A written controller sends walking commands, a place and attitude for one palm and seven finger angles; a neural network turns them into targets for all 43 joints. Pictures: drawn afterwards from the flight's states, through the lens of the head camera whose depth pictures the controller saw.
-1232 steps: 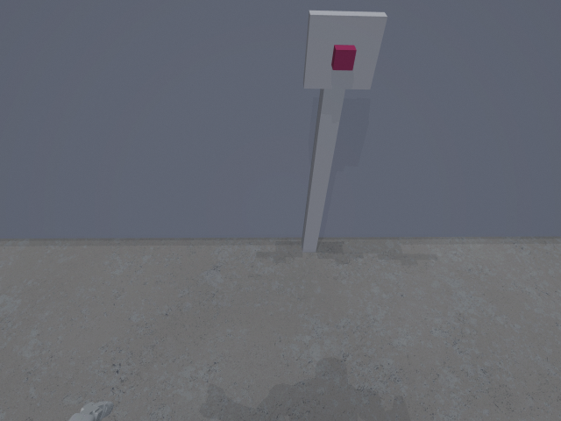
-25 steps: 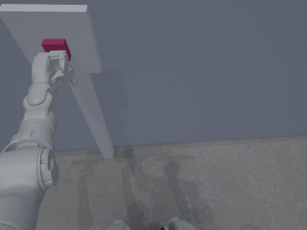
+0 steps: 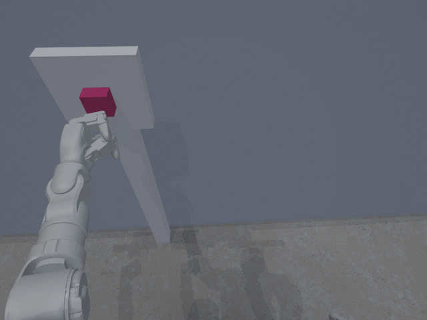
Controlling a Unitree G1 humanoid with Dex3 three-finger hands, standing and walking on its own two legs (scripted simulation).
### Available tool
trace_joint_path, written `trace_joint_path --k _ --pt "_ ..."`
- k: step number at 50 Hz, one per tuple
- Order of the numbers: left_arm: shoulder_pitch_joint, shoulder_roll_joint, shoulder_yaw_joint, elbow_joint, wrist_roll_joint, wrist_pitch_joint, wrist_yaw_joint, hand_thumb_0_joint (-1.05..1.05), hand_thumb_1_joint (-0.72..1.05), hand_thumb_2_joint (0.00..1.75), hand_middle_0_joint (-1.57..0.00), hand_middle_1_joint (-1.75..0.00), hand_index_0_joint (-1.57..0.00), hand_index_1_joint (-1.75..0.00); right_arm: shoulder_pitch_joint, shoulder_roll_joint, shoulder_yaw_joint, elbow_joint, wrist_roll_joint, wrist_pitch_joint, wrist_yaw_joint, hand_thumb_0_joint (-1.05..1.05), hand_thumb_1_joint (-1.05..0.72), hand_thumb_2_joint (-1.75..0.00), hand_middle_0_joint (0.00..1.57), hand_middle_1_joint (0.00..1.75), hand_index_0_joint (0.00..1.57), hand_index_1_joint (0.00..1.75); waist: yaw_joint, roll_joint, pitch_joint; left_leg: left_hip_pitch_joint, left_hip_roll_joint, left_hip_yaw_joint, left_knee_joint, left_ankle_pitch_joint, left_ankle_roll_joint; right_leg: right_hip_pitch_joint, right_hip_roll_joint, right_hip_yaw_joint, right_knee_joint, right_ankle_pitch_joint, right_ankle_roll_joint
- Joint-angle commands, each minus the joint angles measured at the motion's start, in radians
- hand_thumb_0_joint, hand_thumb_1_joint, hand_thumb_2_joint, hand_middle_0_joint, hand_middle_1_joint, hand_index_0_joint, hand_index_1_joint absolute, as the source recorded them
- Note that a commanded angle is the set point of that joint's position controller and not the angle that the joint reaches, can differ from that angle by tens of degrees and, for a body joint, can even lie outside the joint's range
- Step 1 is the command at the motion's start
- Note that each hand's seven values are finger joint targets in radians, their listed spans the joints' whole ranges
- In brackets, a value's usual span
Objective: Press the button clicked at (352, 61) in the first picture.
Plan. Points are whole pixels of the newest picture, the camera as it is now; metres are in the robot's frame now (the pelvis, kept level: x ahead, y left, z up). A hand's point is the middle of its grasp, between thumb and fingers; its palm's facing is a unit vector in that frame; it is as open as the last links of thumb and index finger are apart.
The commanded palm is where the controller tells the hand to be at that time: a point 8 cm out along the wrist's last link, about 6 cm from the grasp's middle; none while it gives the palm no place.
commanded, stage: pull the fist back off the button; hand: left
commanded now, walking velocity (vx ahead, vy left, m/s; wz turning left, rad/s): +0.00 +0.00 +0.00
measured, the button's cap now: (99, 101) +0.50 +0.22 +0.14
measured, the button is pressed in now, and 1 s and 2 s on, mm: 0 0 0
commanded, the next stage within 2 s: draw the hand back to the body in 0.38 s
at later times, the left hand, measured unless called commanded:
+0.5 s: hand (104, 164) +0.38 +0.20 +0.10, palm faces +0.08 -1.00 -0.01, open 3.1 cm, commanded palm +0.34 +0.24 +0.11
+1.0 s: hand (63, 203) +0.27 +0.21 +0.15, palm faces +0.08 -1.00 -0.03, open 3.1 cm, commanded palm +0.23 +0.27 +0.15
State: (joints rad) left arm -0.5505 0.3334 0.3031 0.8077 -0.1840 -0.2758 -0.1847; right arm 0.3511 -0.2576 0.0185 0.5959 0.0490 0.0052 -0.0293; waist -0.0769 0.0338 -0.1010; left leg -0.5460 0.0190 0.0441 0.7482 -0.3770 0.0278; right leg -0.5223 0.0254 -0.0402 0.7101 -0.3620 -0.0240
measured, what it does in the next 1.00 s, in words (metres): stands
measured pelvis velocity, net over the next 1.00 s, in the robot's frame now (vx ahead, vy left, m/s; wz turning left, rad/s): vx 0.00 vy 0.00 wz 0.05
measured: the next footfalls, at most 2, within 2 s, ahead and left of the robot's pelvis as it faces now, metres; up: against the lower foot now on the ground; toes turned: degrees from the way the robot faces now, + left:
none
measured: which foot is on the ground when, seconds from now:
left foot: down 0.00-1.00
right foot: down 0.00-1.00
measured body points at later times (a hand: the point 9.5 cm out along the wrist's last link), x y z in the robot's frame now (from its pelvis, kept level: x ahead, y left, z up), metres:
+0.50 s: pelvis +0.00 +0.00 +0.00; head +0.04 +0.00 +0.45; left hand +0.37 +0.25 +0.10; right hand +0.16 -0.24 -0.09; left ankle -0.01 +0.10 -0.71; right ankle -0.01 -0.11 -0.71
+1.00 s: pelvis +0.00 +0.00 +0.01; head -0.02 -0.02 +0.46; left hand +0.26 +0.27 +0.15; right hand +0.19 -0.23 -0.06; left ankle -0.01 +0.10 -0.71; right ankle -0.01 -0.11 -0.71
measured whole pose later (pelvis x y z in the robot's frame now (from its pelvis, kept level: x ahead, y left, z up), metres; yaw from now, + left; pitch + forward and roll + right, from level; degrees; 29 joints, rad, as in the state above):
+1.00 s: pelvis +0.00 +0.00 +0.01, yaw +3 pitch +1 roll -1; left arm 0.01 0.29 0.23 0.06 -0.29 -0.01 -0.24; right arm 0.22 -0.26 0.04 0.57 0.08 -0.10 -0.09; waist 0.02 0.05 -0.07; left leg -0.31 -0.01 0.01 0.62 -0.32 0.03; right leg -0.27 0.01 -0.08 0.58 -0.32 -0.02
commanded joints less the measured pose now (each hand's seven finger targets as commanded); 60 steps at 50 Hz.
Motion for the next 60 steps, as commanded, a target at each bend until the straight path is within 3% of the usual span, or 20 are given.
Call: trace_joint_path --k 1,5,7,12,14,18,20,24,25,28,33,37,41,45,49,50,52,53,56,60 --pt "-0.252 0.196 0.024 -0.324 -0.035 -0.028 -0.004 0.0 0.9 0.9 -1.3 -1.5 -1.3 -1.5 0.0 -0.147 -0.056 -0.13 0.006 -0.037 -0.009 0.0 -0.9 -0.9 0.2 0.3 0.2 0.3 0.027 -0.013 -0.287 0.215 -0.012 -0.04 -0.083 0.388 0.012 0.176 0.002 0.02 -0.078 0.448 0.004" --pt "-0.259 0.185 0.003 -0.394 -0.038 -0.002 0.001 0.0 0.9 0.9 -1.3 -1.5 -1.3 -1.5 -0.028 -0.146 -0.052 -0.132 0.009 -0.037 -0.019 0.0 -0.9 -0.9 0.2 0.3 0.2 0.3 0.011 -0.026 -0.233 0.213 -0.014 -0.048 -0.096 0.341 0.011 0.159 -0.001 0.017 -0.091 0.411 0.006" --pt "-0.284 0.134 -0.047 -0.471 -0.037 -0.007 0.0 0.0 0.9 0.9 -1.3 -1.5 -1.3 -1.5 -0.046 -0.137 -0.052 -0.133 0.009 -0.047 -0.021 0.0 -0.9 -0.9 0.2 0.3 0.2 0.3 0.007 0.043 -0.26 0.271 -0.014 -0.055 -0.091 0.371 0.008 0.141 -0.002 0.015 -0.087 0.406 0.002" --pt "-0.149 0.099 -0.062 -0.58 -0.05 -0.012 0.003 0.0 0.9 0.9 -1.3 -1.5 -1.3 -1.5 -0.072 -0.129 -0.051 -0.134 0.004 -0.069 -0.019 0.0 -0.9 -0.9 0.2 0.3 0.2 0.3 0.032 0.06 -0.331 0.353 -0.008 -0.076 -0.086 0.481 -0.004 0.167 -0.004 0.004 -0.076 0.442 -0.002" --pt "-0.073 0.116 -0.038 -0.551 -0.056 0.011 0.003 0.0 0.9 0.9 -1.3 -1.5 -1.3 -1.5 -0.076 -0.135 -0.05 -0.132 0.005 -0.068 -0.02 0.0 -0.9 -0.9 0.2 0.3 0.2 0.3 0.038 -0.001 -0.3 0.313 -0.008 -0.071 -0.092 0.464 -0.001 0.185 -0.005 0.002 -0.081 0.454 0.002" --pt "-0.138 0.143 -0.032 -0.487 -0.043 0.067 0.016 0.0 0.9 0.9 -1.3 -1.5 -1.3 -1.5 -0.098 -0.142 -0.041 -0.127 0.009 -0.054 -0.027 0.0 -0.9 -0.9 0.2 0.3 0.2 0.3 0.02 -0.054 -0.175 0.224 -0.019 -0.071 -0.114 0.323 0.003 0.161 -0.01 -0.001 -0.104 0.371 0.004" --pt "-0.167 0.147 -0.021 -0.479 -0.043 0.076 0.023 0.0 0.9 0.9 -1.3 -1.5 -1.3 -1.5 -0.108 -0.138 -0.038 -0.131 0.009 -0.054 -0.033 0.0 -0.9 -0.9 0.2 0.3 0.2 0.3 0.023 -0.049 -0.177 0.223 -0.024 -0.068 -0.119 0.29 0.003 0.16 -0.012 0.004 -0.111 0.344 0.004" --pt "-0.243 0.145 -0.04 -0.538 -0.036 0.034 0.021 0.0 0.9 0.9 -1.3 -1.5 -1.3 -1.5 -0.106 -0.13 -0.034 -0.129 0.003 -0.062 -0.035 0.0 -0.9 -0.9 0.2 0.3 0.2 0.3 0.021 0.031 -0.264 0.283 -0.023 -0.073 -0.106 0.336 0.001 0.171 -0.012 0.012 -0.098 0.36 -0.003" --pt "-0.203 0.126 -0.052 -0.583 -0.037 0.019 0.015 0.0 0.9 0.9 -1.3 -1.5 -1.3 -1.5 -0.11 -0.126 -0.037 -0.137 0.001 -0.07 -0.031 0.0 -0.9 -0.9 0.2 0.3 0.2 0.3 0.039 0.081 -0.319 0.329 -0.021 -0.078 -0.105 0.375 -0.004 0.18 -0.012 0.009 -0.088 0.372 -0.008" --pt "-0.007 0.123 -0.035 -0.643 -0.057 0.007 -0.002 0.0 0.9 0.9 -1.3 -1.5 -1.3 -1.5 -0.112 -0.124 -0.04 -0.154 0.001 -0.087 -0.022 0.0 -0.9 -0.9 0.2 0.3 0.2 0.3 0.071 0.056 -0.38 0.375 -0.009 -0.086 -0.103 0.511 -0.01 0.238 -0.007 0.0 -0.079 0.444 -0.009" --pt "0.2 0.18 0.051 -0.633 -0.094 0.114 -0.016 0.0 0.9 0.9 -1.3 -1.5 -1.3 -1.5 -0.157 -0.132 -0.038 -0.177 0.016 -0.084 -0.028 0.0 -0.9 -0.9 0.2 0.3 0.2 0.3 0.096 -0.103 -0.197 0.227 -0.019 -0.053 -0.163 0.355 0.006 0.299 -0.013 0.001 -0.134 0.443 0.005" --pt "0.228 0.158 0.038 -0.815 -0.102 0.172 -0.016 0.0 0.9 0.9 -1.3 -1.5 -1.3 -1.5 -0.2 -0.118 -0.032 -0.211 0.024 -0.092 -0.037 0.0 -0.9 -0.9 0.2 0.3 0.2 0.3 0.099 -0.022 -0.172 0.27 -0.022 -0.044 -0.194 0.349 0.008 0.3 -0.017 0.003 -0.159 0.425 0.004" --pt "0.203 0.144 0.011 -0.956 -0.107 0.154 -0.021 0.0 0.9 0.9 -1.3 -1.5 -1.3 -1.5 -0.215 -0.108 -0.026 -0.2 0.022 -0.125 -0.048 0.0 -0.9 -0.9 0.2 0.3 0.2 0.3 0.074 0.049 -0.158 0.333 -0.018 -0.053 -0.2 0.318 0.007 0.268 -0.01 0.004 -0.181 0.351 0.002" --pt "0.228 0.11 -0.031 -0.974 -0.116 0.165 -0.043 0.0 0.9 0.9 -1.3 -1.5 -1.3 -1.5 -0.218 -0.111 -0.02 -0.181 0.024 -0.158 -0.064 0.0 -0.9 -0.9 0.2 0.3 0.2 0.3 0.059 0.044 -0.103 0.35 -0.016 -0.076 -0.219 0.239 0.005 0.226 -0.007 -0.004 -0.206 0.254 0.002" --pt "0.335 0.142 0.01 -0.949 -0.124 0.24 -0.063 0.0 0.9 0.9 -1.3 -1.5 -1.3 -1.5 -0.237 -0.116 -0.015 -0.184 0.027 -0.169 -0.073 0.0 -0.9 -0.9 0.2 0.3 0.2 0.3 0.082 -0.003 -0.082 0.327 -0.023 -0.077 -0.237 0.194 0.008 0.246 -0.014 0.0 -0.233 0.212 0.006" --pt "0.302 0.216 0.005 -1.074 0.008 0.186 0.081 0.0 0.9 0.9 -1.3 -1.5 -1.3 -1.5 -0.268 -0.1 -0.017 -0.184 0.0 -0.168 -0.074 0.0 -0.9 -0.9 0.2 0.3 0.2 0.3 0.101 -0.003 -0.002 0.322 -0.027 -0.077 -0.275 0.183 0.01 0.248 -0.034 0.036 -0.292 0.177 -0.003" --pt "0.493 0.09 -0.056 -1.033 0.024 0.189 0.17 0.0 0.9 0.9 -1.3 -1.5 -1.3 -1.5 -0.271 -0.086 -0.01 -0.178 -0.007 -0.162 -0.068 0.0 -0.9 -0.9 0.2 0.3 0.2 0.3 0.096 -0.041 0.027 0.331 -0.019 -0.08 -0.301 0.161 0.007 0.268 -0.041 0.023 -0.299 0.16 0.002" --pt "0.523 0.113 -0.046 -1.068 0.035 0.188 0.192 0.0 0.9 0.9 -1.3 -1.5 -1.3 -1.5 -0.276 -0.093 -0.012 -0.172 -0.01 -0.155 -0.065 0.0 -0.9 -0.9 0.2 0.3 0.2 0.3 0.107 -0.072 0.007 0.34 -0.012 -0.079 -0.309 0.181 0.01 0.304 -0.036 0.026 -0.311 0.173 0.001" --pt "0.538 0.15 -0.015 -1.188 0.065 0.167 0.246 0.0 0.9 0.9 -1.3 -1.5 -1.3 -1.5 -0.279 -0.081 -0.007 -0.17 -0.02 -0.144 -0.062 0.0 -0.9 -0.9 0.2 0.3 0.2 0.3 0.106 0.029 -0.045 0.401 -0.016 -0.064 -0.334 0.226 0.006 0.369 -0.043 0.027 -0.322 0.225 -0.002" --pt "0.569 0.154 -0.013 -1.273 0.09 0.152 0.284 0.0 0.9 0.9 -1.3 -1.5 -1.3 -1.5 -0.291 -0.074 -0.005 -0.159 -0.028 -0.143 -0.06 0.0 -0.9 -0.9 0.2 0.3 0.2 0.3 0.105 0.05 -0.03 0.442 -0.013 -0.061 -0.362 0.252 0.005 0.391 -0.036 0.027 -0.353 0.239 -0.003"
